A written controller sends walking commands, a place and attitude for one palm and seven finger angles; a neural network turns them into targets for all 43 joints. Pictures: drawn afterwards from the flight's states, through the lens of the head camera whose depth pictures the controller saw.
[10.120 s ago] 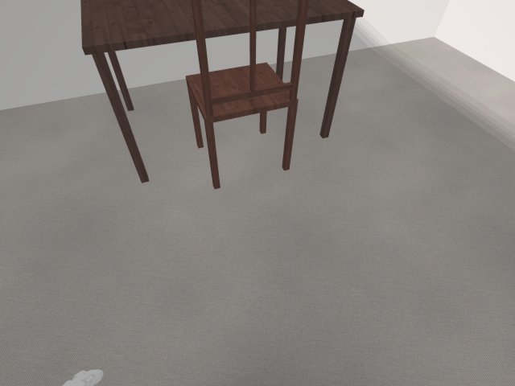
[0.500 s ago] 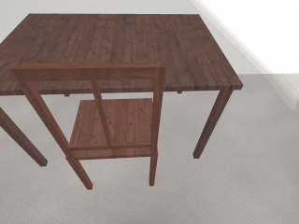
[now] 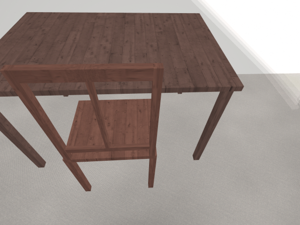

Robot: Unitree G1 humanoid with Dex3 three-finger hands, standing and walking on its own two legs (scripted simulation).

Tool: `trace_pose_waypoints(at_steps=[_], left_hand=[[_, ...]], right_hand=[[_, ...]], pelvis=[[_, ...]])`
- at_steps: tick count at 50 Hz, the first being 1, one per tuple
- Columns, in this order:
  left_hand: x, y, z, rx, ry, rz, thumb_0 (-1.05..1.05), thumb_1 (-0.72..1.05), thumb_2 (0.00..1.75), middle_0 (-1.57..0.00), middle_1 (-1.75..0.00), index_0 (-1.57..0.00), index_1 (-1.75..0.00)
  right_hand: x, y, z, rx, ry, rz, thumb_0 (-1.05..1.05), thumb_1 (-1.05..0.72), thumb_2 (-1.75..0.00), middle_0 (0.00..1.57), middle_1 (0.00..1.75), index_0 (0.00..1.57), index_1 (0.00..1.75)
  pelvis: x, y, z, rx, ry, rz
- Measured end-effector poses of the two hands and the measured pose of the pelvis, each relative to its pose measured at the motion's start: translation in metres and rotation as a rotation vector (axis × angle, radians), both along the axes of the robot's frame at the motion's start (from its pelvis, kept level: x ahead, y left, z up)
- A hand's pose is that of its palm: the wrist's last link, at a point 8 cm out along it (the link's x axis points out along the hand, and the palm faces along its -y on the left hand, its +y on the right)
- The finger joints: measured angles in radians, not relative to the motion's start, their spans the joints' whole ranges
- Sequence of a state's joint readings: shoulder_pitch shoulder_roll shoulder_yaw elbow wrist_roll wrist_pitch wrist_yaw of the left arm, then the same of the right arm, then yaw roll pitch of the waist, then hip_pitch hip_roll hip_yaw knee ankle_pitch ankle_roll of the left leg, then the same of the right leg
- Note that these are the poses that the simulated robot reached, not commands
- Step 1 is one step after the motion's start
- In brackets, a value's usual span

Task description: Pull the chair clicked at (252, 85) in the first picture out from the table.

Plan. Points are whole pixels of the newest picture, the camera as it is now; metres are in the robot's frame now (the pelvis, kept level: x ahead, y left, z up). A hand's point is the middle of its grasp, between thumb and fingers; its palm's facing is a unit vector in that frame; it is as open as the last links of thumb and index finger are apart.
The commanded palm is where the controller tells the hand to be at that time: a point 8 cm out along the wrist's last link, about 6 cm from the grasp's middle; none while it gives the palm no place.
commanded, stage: raise the hand toward the chair's back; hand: left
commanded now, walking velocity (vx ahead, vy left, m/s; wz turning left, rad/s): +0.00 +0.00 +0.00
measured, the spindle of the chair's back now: (100, 120) +0.46 +0.21 -0.05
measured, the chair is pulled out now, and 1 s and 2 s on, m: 0.00 0.00 0.00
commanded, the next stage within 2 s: none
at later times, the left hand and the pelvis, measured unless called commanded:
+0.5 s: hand out of the picture +0.13 +0.16 -0.06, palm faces +0.26 -0.96 -0.06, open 10.4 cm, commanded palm +0.13 +0.21 -0.06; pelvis -0.02 -0.06 -0.11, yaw +3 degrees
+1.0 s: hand (91, 204) +0.18 +0.17 -0.06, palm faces +0.11 -0.99 -0.03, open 14.7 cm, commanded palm +0.16 +0.23 -0.05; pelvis -0.03 -0.03 -0.10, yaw +1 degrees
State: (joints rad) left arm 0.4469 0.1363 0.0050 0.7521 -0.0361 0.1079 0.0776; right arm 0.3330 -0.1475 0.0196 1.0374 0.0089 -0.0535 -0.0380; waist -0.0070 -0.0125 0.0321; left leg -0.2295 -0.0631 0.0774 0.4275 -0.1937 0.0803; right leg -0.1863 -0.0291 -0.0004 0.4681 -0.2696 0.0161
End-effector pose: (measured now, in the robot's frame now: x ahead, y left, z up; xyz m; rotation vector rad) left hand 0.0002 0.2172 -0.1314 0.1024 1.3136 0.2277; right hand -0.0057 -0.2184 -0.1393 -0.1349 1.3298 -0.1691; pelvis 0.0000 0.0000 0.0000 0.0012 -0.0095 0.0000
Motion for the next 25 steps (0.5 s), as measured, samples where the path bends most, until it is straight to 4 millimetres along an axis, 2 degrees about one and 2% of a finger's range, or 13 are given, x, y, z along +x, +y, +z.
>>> trace_pose_waypoints(at_steps=[2, 4, 7, 9, 10, 13, 17, 19, 22, 25], left_hand=[[0.043, 0.017, 0.031, 0.095, -0.273, 0.009, 0.05, 0.96, 0.89, -0.21, -0.30, -0.20, -0.30], [0.087, 0.022, 0.066, 0.140, -0.536, 0.008, 0.05, 0.95, 0.88, -0.20, -0.30, -0.20, -0.30], [0.146, 0.014, 0.110, 0.132, -0.909, -0.025, 0.04, 0.90, 0.87, -0.19, -0.29, -0.19, -0.29], [0.169, 0.000, 0.124, 0.059, -1.134, -0.052, 0.03, 0.85, 0.85, -0.18, -0.28, -0.18, -0.28], [0.175, -0.008, 0.125, 0.014, -1.228, -0.074, 0.03, 0.83, 0.84, -0.18, -0.28, -0.18, -0.28], [0.170, -0.028, 0.110, -0.078, -1.367, -0.146, 0.02, 0.75, 0.82, -0.18, -0.27, -0.17, -0.27], [0.138, -0.032, 0.061, -0.087, -1.226, -0.117, 0.01, 0.65, 0.78, -0.18, -0.26, -0.17, -0.26], [0.119, -0.024, 0.049, -0.032, -1.158, -0.059, 0.01, 0.60, 0.76, -0.18, -0.25, -0.17, -0.25], [0.100, -0.011, 0.057, 0.077, -1.186, -0.011, 0.02, 0.52, 0.73, -0.17, -0.24, -0.16, -0.24], [0.100, -0.007, 0.075, 0.123, -1.296, -0.045, 0.02, 0.45, 0.70, -0.16, -0.23, -0.15, -0.23]], right_hand=[[0.018, -0.012, 0.008, -0.035, -0.158, 0.016, 0.02, -0.93, -0.90, 0.20, 0.30, 0.20, 0.30], [0.041, -0.025, 0.012, -0.059, -0.310, 0.043, 0.02, -0.93, -0.90, 0.20, 0.30, 0.20, 0.30], [0.082, -0.045, 0.016, -0.092, -0.487, 0.096, 0.02, -0.92, -0.90, 0.20, 0.30, 0.20, 0.30], [0.111, -0.057, 0.020, -0.117, -0.587, 0.114, 0.02, -0.92, -0.90, 0.20, 0.30, 0.20, 0.30], [0.125, -0.062, 0.022, -0.126, -0.634, 0.121, 0.02, -0.91, -0.90, 0.20, 0.30, 0.20, 0.30], [0.166, -0.072, 0.029, -0.145, -0.753, 0.157, 0.02, -0.91, -0.90, 0.20, 0.30, 0.20, 0.30], [0.211, -0.072, 0.030, -0.149, -0.845, 0.219, 0.01, -0.91, -0.90, 0.19, 0.30, 0.20, 0.30], [0.228, -0.066, 0.027, -0.139, -0.867, 0.249, 0.01, -0.91, -0.90, 0.19, 0.30, 0.20, 0.30], [0.240, -0.054, 0.013, -0.107, -0.863, 0.294, 0.01, -0.91, -0.90, 0.19, 0.30, 0.20, 0.30], [0.238, -0.041, -0.009, -0.060, -0.825, 0.327, 0.01, -0.90, -0.90, 0.19, 0.30, 0.20, 0.30]], pelvis=[[0.000, -0.004, -0.004, 0.019, 0.011, -0.002], [-0.003, -0.006, -0.010, 0.026, 0.019, 0.020], [-0.008, -0.008, -0.022, 0.006, 0.069, 0.039], [-0.011, -0.013, -0.035, 0.004, 0.125, 0.024], [-0.013, -0.016, -0.043, 0.004, 0.149, 0.015], [-0.017, -0.026, -0.066, 0.003, 0.200, 0.002], [-0.020, -0.039, -0.091, 0.003, 0.236, 0.012], [-0.020, -0.045, -0.098, -0.008, 0.249, 0.022], [-0.019, -0.052, -0.105, -0.027, 0.268, 0.040], [-0.022, -0.057, -0.111, -0.047, 0.284, 0.056]])
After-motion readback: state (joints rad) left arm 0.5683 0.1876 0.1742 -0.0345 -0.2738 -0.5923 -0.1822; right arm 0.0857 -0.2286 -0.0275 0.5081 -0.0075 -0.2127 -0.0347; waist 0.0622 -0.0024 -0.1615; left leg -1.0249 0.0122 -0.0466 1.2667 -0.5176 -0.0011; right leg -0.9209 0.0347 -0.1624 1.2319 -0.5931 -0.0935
